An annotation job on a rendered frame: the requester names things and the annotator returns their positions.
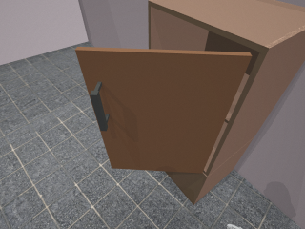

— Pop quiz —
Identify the handle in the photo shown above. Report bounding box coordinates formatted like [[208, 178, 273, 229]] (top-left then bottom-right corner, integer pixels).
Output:
[[90, 81, 110, 132]]

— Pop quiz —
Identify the cupboard door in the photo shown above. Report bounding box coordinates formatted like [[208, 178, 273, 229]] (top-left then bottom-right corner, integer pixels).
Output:
[[75, 47, 252, 174]]

